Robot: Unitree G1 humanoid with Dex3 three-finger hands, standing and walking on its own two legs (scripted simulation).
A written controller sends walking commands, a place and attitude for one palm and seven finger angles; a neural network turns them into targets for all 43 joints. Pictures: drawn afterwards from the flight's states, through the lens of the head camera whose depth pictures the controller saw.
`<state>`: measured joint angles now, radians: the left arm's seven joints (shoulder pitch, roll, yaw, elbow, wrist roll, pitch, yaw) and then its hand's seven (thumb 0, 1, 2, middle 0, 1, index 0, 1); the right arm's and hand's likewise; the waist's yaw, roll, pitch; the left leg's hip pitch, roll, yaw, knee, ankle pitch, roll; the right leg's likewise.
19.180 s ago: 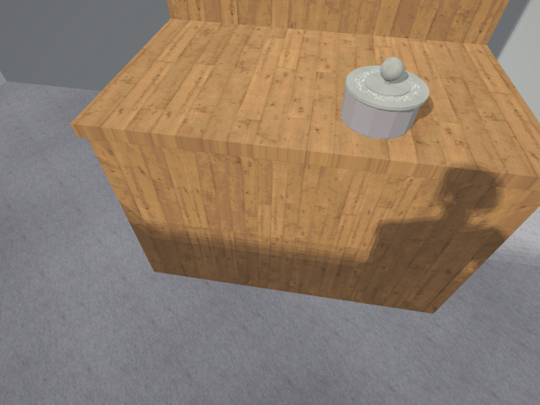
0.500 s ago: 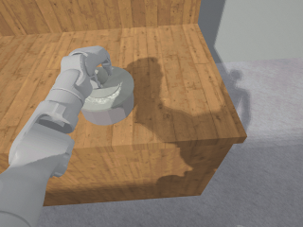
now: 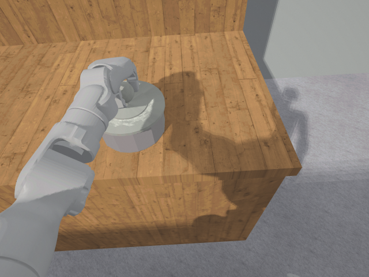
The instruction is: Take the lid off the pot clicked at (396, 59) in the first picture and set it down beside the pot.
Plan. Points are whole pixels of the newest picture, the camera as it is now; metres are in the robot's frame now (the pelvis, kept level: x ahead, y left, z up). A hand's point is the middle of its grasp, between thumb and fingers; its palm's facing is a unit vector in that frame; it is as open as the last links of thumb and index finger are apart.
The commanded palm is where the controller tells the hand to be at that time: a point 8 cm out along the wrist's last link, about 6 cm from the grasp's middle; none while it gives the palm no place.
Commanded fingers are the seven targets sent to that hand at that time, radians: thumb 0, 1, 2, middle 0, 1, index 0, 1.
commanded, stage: close the fingers and squeeze the knob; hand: left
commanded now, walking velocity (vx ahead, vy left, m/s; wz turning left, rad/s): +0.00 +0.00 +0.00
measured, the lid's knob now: (123, 92) +0.50 +0.13 +0.13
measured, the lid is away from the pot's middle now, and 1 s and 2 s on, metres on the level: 0.01 0.00 0.02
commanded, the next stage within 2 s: lift the lid straight up in 0.06 s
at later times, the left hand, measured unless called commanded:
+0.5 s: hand (116, 89) +0.47 +0.13 +0.17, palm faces -0.34 -0.08 -0.94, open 8.1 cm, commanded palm +0.47 +0.14 +0.25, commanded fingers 0.00 0.68 0.95 -0.86 -1.12 -0.76 -1.04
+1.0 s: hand (109, 70) +0.48 +0.14 +0.21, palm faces -0.32 -0.09 -0.94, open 8.1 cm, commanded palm +0.47 +0.14 +0.29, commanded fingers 0.00 0.68 0.95 -0.86 -1.12 -0.76 -1.04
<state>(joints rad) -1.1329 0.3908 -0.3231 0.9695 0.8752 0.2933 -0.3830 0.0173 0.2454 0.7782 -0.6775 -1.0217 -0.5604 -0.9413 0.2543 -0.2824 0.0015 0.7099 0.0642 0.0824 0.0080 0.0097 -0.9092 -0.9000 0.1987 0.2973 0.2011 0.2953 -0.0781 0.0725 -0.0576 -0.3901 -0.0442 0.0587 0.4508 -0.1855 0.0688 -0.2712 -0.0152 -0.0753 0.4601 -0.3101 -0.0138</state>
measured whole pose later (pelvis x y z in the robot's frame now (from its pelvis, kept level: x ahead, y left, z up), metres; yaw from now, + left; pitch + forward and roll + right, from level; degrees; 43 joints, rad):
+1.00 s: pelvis +0.00 +0.00 +0.00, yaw +0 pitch +6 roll +0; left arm -1.26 0.44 -0.28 0.98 0.90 0.31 -0.50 -0.01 0.25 0.77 -0.70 -1.03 -0.56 -0.93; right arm 0.27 -0.29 0.01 0.71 0.06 0.04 -0.01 0.01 -0.91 -0.90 0.20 0.30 0.20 0.30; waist -0.09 0.07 -0.05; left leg -0.37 -0.04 0.06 0.43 -0.17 0.07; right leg -0.25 -0.01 -0.07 0.43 -0.29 -0.01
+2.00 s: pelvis -0.01 +0.01 +0.00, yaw +0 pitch +7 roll +0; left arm -1.49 0.48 -0.33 1.01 0.94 0.38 -0.56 -0.02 0.25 0.77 -0.71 -1.04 -0.56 -0.93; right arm 0.25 -0.29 0.02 0.72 0.06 0.00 -0.01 0.01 -0.91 -0.90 0.20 0.30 0.20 0.30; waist -0.08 0.06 -0.06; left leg -0.38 -0.05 0.05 0.43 -0.16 0.08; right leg -0.26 -0.02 -0.08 0.44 -0.29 -0.01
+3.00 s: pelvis -0.01 +0.01 +0.00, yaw +1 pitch +6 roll -1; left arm -1.43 0.65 -0.30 0.97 0.95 0.29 -0.61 -0.03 0.25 0.77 -0.72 -1.04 -0.56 -0.93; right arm 0.21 -0.29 0.04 0.70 0.09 0.07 -0.03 0.01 -0.91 -0.90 0.20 0.30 0.20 0.30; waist -0.07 0.05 -0.04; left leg -0.40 -0.05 0.04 0.45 -0.16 0.08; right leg -0.26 -0.01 -0.09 0.43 -0.28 -0.01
